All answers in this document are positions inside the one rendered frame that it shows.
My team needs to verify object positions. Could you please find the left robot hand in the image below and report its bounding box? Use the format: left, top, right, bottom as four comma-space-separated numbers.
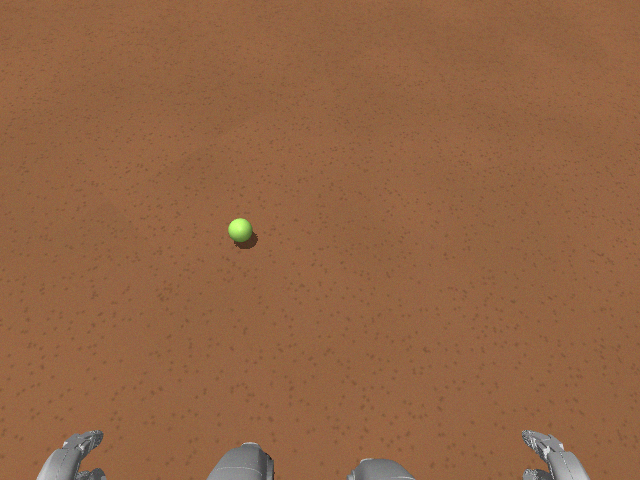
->
36, 430, 107, 480

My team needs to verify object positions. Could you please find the ball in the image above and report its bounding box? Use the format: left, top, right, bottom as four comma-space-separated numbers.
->
228, 218, 253, 242

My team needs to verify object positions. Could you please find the right robot hand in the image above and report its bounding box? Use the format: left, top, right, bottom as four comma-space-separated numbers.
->
522, 430, 590, 480

